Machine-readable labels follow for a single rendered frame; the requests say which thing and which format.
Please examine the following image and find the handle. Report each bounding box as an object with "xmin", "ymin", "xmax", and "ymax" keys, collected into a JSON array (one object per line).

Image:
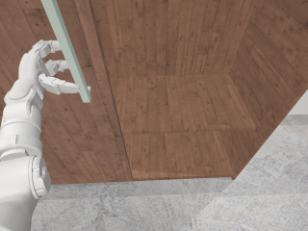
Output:
[{"xmin": 40, "ymin": 0, "xmax": 91, "ymax": 103}]

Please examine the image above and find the robot left hand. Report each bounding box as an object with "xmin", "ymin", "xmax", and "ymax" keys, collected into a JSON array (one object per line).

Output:
[{"xmin": 18, "ymin": 39, "xmax": 80, "ymax": 95}]

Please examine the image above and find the wardrobe door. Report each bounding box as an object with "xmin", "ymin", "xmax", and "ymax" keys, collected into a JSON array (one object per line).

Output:
[{"xmin": 0, "ymin": 0, "xmax": 133, "ymax": 185}]

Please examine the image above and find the robot left forearm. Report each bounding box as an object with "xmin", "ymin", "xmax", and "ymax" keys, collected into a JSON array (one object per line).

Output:
[{"xmin": 0, "ymin": 78, "xmax": 44, "ymax": 162}]

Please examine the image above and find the robot left upper arm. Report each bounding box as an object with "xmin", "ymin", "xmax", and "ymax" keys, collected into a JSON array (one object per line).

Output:
[{"xmin": 0, "ymin": 155, "xmax": 51, "ymax": 231}]

